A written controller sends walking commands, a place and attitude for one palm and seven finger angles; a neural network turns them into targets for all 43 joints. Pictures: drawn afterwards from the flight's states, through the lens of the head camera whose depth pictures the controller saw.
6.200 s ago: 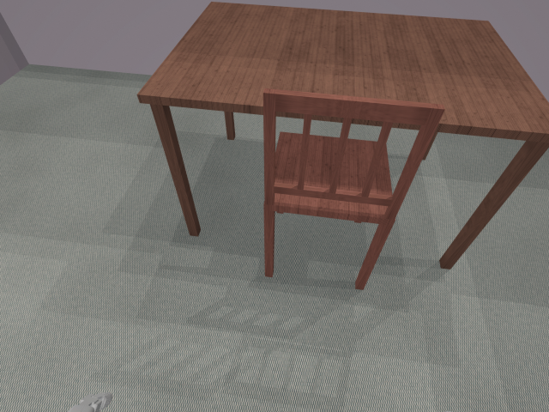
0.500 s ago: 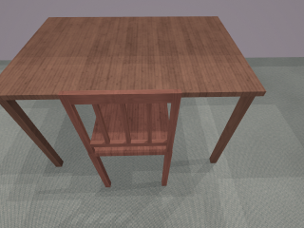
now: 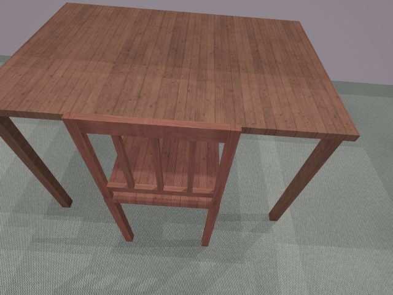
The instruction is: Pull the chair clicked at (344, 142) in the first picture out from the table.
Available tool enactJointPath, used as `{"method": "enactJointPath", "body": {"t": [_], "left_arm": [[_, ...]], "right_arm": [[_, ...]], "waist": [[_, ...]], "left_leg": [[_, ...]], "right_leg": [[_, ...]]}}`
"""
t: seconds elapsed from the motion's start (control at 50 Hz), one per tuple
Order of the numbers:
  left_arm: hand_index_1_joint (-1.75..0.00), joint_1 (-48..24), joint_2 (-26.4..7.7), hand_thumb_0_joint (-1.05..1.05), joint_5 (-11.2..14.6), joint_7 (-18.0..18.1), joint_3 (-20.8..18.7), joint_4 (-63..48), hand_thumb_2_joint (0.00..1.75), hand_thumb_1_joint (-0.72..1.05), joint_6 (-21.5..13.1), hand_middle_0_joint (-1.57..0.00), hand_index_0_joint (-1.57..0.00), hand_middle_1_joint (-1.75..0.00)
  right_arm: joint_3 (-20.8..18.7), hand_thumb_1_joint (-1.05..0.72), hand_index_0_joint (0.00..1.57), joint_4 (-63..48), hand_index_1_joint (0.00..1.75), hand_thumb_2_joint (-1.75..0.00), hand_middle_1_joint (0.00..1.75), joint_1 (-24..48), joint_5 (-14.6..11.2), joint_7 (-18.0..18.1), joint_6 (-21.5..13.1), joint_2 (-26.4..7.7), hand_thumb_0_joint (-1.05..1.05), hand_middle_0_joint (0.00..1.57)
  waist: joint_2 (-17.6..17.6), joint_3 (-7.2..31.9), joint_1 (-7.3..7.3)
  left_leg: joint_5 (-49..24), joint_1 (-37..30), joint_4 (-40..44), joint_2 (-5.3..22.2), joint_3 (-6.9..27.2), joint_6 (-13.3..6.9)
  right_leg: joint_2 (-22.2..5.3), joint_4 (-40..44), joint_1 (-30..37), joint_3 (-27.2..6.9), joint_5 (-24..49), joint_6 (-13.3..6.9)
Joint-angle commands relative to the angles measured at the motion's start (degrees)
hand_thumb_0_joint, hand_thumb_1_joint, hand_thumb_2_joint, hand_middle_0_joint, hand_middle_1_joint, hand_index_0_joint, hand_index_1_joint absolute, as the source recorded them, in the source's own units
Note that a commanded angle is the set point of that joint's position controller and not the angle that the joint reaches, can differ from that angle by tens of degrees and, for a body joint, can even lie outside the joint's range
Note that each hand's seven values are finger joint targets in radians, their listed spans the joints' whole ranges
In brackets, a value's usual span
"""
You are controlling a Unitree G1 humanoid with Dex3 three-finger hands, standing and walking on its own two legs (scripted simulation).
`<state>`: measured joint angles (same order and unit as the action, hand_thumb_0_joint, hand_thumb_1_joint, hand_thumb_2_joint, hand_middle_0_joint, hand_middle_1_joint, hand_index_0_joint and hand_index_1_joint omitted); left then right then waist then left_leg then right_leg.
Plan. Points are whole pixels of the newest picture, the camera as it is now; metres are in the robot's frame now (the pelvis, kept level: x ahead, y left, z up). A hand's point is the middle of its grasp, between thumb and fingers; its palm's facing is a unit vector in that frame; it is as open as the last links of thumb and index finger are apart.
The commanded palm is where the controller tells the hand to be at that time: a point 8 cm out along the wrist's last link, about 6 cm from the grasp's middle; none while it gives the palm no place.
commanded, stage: shuffle to correct the standing spot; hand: left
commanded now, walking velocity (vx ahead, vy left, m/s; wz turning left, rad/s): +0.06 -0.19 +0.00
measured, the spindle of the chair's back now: (158, 165) +0.45 +0.13 -0.08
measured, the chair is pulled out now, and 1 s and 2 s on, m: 0.00 0.00 0.00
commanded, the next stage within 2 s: come to a stop and stand still in 0.10 s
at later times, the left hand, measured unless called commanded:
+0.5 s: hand out of the picture +0.11 +0.08 -0.15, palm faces +0.06 -0.97 -0.25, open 7.3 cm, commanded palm none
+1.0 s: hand out of the picture -0.01 +0.11 -0.15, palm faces +0.09 -0.97 -0.21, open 7.4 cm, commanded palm none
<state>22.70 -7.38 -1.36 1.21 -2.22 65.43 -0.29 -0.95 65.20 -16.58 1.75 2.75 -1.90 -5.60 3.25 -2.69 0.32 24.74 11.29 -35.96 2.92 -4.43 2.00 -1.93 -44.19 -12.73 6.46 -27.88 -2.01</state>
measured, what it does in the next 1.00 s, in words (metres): steps on the spot: right foot, then left foot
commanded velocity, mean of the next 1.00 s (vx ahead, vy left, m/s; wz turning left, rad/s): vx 0.01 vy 0.02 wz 0.00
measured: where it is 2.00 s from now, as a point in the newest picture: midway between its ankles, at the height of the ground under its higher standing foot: outside the picture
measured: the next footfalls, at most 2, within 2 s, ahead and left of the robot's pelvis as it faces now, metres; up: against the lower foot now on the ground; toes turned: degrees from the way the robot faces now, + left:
right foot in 0.28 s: +0.15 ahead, -0.20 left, +0.00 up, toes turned -5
left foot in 0.74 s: +0.04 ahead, +0.03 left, +0.00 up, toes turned +1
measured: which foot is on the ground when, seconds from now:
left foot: down 0.00-0.26, up 0.28-0.72, down 0.74-1.00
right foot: up 0.00-0.26, down 0.28-0.76, up 0.78-1.00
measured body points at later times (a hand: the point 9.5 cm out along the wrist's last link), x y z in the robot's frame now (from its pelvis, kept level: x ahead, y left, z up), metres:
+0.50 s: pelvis +0.04 -0.10 +0.01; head +0.10 -0.12 +0.45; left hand +0.10 +0.13 -0.13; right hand +0.10 -0.35 -0.16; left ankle +0.00 +0.01 -0.67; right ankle +0.11 -0.20 -0.72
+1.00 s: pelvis +0.01 -0.07 +0.02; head +0.02 -0.07 +0.47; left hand -0.01 +0.16 -0.13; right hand +0.03 -0.29 -0.14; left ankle +0.01 +0.03 -0.72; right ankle -0.04 -0.17 -0.69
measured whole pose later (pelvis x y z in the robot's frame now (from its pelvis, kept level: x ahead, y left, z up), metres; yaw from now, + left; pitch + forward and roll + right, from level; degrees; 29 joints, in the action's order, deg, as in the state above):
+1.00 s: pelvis +0.01 -0.07 +0.02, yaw +2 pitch +1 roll +1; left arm 18.8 -9.6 -1.4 0.7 -2.7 60.2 1.5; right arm -0.6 59.9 -16.9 2.0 1.5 0.1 -8.4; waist 1.3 -0.4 0.3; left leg 11.8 11.9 -23.0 -2.3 -2.8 -2.3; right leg -0.5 -45.8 -17.0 2.2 -25.5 -0.4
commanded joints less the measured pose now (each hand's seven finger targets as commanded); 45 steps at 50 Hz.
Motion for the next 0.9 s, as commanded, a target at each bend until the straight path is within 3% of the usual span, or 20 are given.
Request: {"method": "enactJointPath", "body": {"t": [0.0,0.06,0.16,0.2,0.22,0.24,0.26,0.3,0.34,0.38,0.42,0.5,0.62,0.68,0.7,0.72,0.74,0.76,0.8,0.88], "left_arm": [[-0.30,-6.48,-5.48,0.00,-0.19,0.33,-1.79,-7.28,0.90,0.90,-0.18,-0.20,-0.20,-0.30],[-0.30,-4.17,-2.10,0.00,-0.20,-1.26,-1.72,-7.61,0.90,0.90,0.80,-0.20,-0.20,-0.30],[-0.30,-4.39,-2.25,0.00,0.24,-2.51,-2.09,-9.72,0.90,0.90,1.51,-0.20,-0.20,-0.30],[-0.30,3.50,-4.14,0.00,0.26,-2.22,-2.79,-7.56,0.90,0.90,0.73,-0.20,-0.20,-0.30],[-0.30,9.75,-7.10,0.00,-0.06,-1.61,-3.15,-5.59,0.90,0.90,-0.34,-0.20,-0.20,-0.30],[-0.30,10.69,-13.33,0.00,-0.60,-0.53,-4.08,-5.16,0.90,0.90,-1.29,-0.20,-0.20,-0.30],[-0.30,7.63,-14.44,0.00,0.50,-0.45,-3.14,-6.49,0.90,0.90,-1.64,-0.20,-0.20,-0.30],[-0.30,-4.16,-14.46,0.00,-0.35,-0.12,-3.05,-10.12,0.90,0.90,-1.42,-0.20,-0.20,-0.30],[-0.30,-9.52,-12.81,0.00,-0.46,0.62,-2.58,-11.95,0.90,0.90,-0.91,-0.20,-0.20,-0.30],[-0.30,-8.65,-12.33,0.00,-0.52,1.14,-2.64,-11.67,0.90,0.90,-0.48,-0.20,-0.20,-0.30],[-0.30,-5.08,-13.09,0.00,-0.55,1.46,-3.06,-11.09,0.90,0.90,-0.42,-0.20,-0.20,-0.30],[-0.30,-3.71,-13.73,0.00,-0.40,2.16,-3.37,-10.55,0.90,0.90,-0.09,-0.20,-0.20,-0.30],[-0.30,-9.49,-14.30,0.00,-1.01,1.67,-3.41,-13.09,0.90,0.90,0.81,-0.20,-0.20,-0.30],[-0.30,-11.04,-12.03,0.00,-0.44,1.19,-2.62,-13.10,0.90,0.90,1.71,-0.20,-0.20,-0.30],[-0.30,-10.82,-9.76,0.00,-0.21,0.93,-1.90,-13.06,0.90,0.90,1.99,-0.20,-0.20,-0.30],[-0.30,-10.18,-6.74,0.00,0.21,0.71,-1.61,-13.37,0.90,0.90,2.30,-0.20,-0.20,-0.30],[-0.30,-10.19,-6.27,0.00,0.20,0.78,-1.69,-13.34,0.90,0.90,2.19,-0.20,-0.20,-0.30],[-0.30,-9.66,-6.62,0.00,-0.25,0.83,-1.66,-11.83,0.90,0.90,2.28,-0.20,-0.20,-0.30],[-0.30,-4.54,-6.09,0.00,-0.65,0.01,-1.82,-9.79,0.90,0.90,2.11,-0.20,-0.20,-0.30],[-0.30,-5.03,-4.28,0.00,-0.49,-0.51,-1.05,-9.22,0.90,0.90,0.89,-0.20,-0.20,-0.30]], "right_arm": [[-1.79,-0.90,0.20,3.90,0.30,-0.90,0.30,-19.52,0.73,1.51,-0.08,-10.62,0.00,0.20],[-1.79,-0.90,0.20,-0.95,0.30,-0.90,0.30,-7.67,0.78,1.43,-0.92,-10.36,0.00,0.20],[-3.42,-0.90,0.20,-4.36,0.30,-0.90,0.30,-0.59,1.09,0.74,-0.20,-13.87,0.00,0.20],[-4.05,-0.90,0.20,-5.19,0.30,-0.90,0.30,1.07,0.78,0.37,0.57,-15.39,0.00,0.20],[-3.84,-0.90,0.20,-5.41,0.30,-0.90,0.30,-0.02,0.32,-0.24,0.75,-13.74,0.00,0.20],[-2.59,-0.90,0.20,-5.90,0.30,-0.90,0.30,-4.77,-0.35,-0.84,1.09,-7.43,0.00,0.20],[-2.01,-0.90,0.20,-6.66,0.30,-0.90,0.30,-6.76,-1.14,-0.66,1.94,-6.30,0.00,0.20],[-2.40,-0.90,0.20,-5.94,0.30,-0.90,0.30,-6.65,-1.15,-1.10,2.56,-6.05,0.00,0.20],[-2.28,-0.90,0.20,-6.32,0.30,-0.90,0.30,-4.18,-1.03,-1.16,2.82,-7.09,0.00,0.20],[-2.10,-0.90,0.20,-6.35,0.30,-0.90,0.30,-2.55,-1.32,-1.10,2.96,-6.55,0.00,0.20],[-1.86,-0.90,0.20,-7.75,0.30,-0.90,0.30,0.15,-1.12,-1.24,3.35,-6.66,0.00,0.20],[-2.18,-0.90,0.20,-10.26,0.30,-0.90,0.30,3.79,-0.81,-1.73,4.36,-7.34,0.00,0.20],[-2.46,-0.90,0.20,-11.35,0.30,-0.90,0.30,2.12,-1.04,-2.75,4.25,-7.20,0.00,0.20],[-2.00,-0.90,0.20,-8.57,0.30,-0.90,0.30,-4.05,-1.09,-2.34,3.21,-6.89,0.00,0.20],[-2.13,-0.90,0.20,-8.56,0.30,-0.90,0.30,-4.60,-0.67,-2.07,2.93,-8.62,0.00,0.20],[-2.29,-0.90,0.20,-9.64,0.30,-0.90,0.30,-3.19,0.23,-2.01,2.86,-11.17,0.00,0.20],[-1.95,-0.90,0.20,-11.29,0.30,-0.90,0.30,0.59,0.50,-1.90,3.05,-11.99,0.00,0.20],[-1.24,-0.90,0.20,-11.40,0.30,-0.90,0.30,4.28,0.32,-1.75,2.36,-10.20,0.00,0.20],[-1.02,-0.90,0.20,-11.86,0.30,-0.90,0.30,7.20,0.11,-1.47,1.89,-9.87,0.00,0.20],[-1.48,-0.90,0.20,-9.67,0.30,-0.90,0.30,1.06,0.09,-0.95,0.83,-10.09,0.00,0.20]], "waist": [[-14.55,-3.34,-6.47],[-12.93,-6.21,-1.20],[-16.37,-6.29,0.59],[-12.46,-2.01,4.24],[-2.96,2.48,6.42],[18.94,6.90,5.29],[19.26,12.26,3.17],[6.54,4.85,-0.54],[12.18,0.16,-0.32],[4.98,2.60,0.40],[4.18,6.04,2.36],[2.13,7.37,3.53],[6.06,5.44,1.20],[2.07,4.52,-1.73],[-5.70,2.58,-2.35],[-17.33,-1.06,-2.06],[-19.91,-5.11,-1.37],[-19.27,-5.29,0.16],[-10.85,-4.24,2.80],[-5.91,-3.63,-0.22]], "left_leg": [[-60.78,-14.25,11.89,22.42,19.84,-15.70],[-41.54,-4.21,15.81,18.14,12.97,-11.27],[-28.61,3.42,15.05,13.68,4.86,-7.41],[-24.92,6.95,6.56,11.38,3.10,-5.01],[-18.34,7.24,-3.86,6.30,0.21,-2.76],[6.22,14.27,-19.86,-2.55,-1.66,-0.99],[13.39,10.01,-26.01,-2.19,5.72,-2.12],[9.69,8.28,-27.88,-0.98,5.57,-2.33],[5.88,11.01,-29.70,0.31,6.09,-1.80],[5.92,10.06,-23.94,-1.12,4.60,-0.98],[6.39,12.16,-20.63,-2.53,3.89,-0.34],[3.79,14.12,-19.76,-3.28,4.83,0.21],[-1.07,4.13,-5.79,-3.11,3.54,-1.24],[-9.58,-11.31,12.39,-3.94,0.55,-1.78],[-4.33,-9.87,16.91,-0.73,4.31,-2.74],[6.47,-1.99,24.93,8.21,17.25,-6.34],[11.57,11.18,30.35,13.34,22.82,-10.44],[12.02,16.43,32.51,12.52,23.24,-10.99],[7.08,15.21,29.17,10.71,19.18,-11.17],[-1.97,3.15,26.12,10.42,17.07,-12.25]], "right_leg": [[-0.24,-27.57,-26.96,-7.49,-5.64,-1.15],[-2.30,-25.52,-23.87,-7.79,1.46,-0.31],[-1.31,-3.27,-12.59,-1.20,6.77,0.97],[0.83,7.41,0.24,0.38,14.12,1.09],[-0.64,13.56,7.10,-2.39,18.97,1.46],[-13.09,21.11,11.99,-19.21,31.05,-1.35],[-18.58,25.24,7.96,-27.72,39.03,-4.26],[-18.57,26.54,-3.38,-25.27,23.08,-7.84],[-17.92,24.85,-7.98,-24.08,27.11,-9.01],[-17.49,22.47,-4.17,-18.83,39.36,-9.70],[-18.35,20.48,2.84,-19.05,49.20,-10.39],[-20.33,21.79,5.43,-20.68,47.61,-12.73],[-16.94,26.37,-5.33,-18.37,17.49,-9.24],[-9.40,23.05,-15.36,-12.81,-0.38,-2.95],[-5.79,18.12,-17.43,-9.68,-3.58,-0.77],[0.11,7.56,-18.21,-4.62,-3.03,1.49],[1.94,-1.66,-12.78,-3.50,0.14,1.97],[0.18,-6.50,-8.71,-7.28,3.90,1.62],[1.35,-12.85,-7.96,-6.88,6.30,1.27],[0.93,-9.89,-14.07,-5.56,4.47,1.42]]}}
